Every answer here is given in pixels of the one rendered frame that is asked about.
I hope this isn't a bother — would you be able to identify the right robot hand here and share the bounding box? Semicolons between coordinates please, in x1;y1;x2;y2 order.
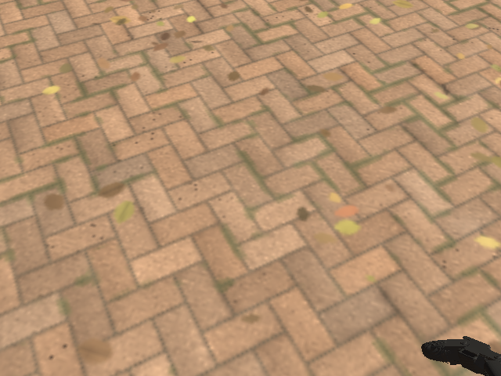
421;336;501;376

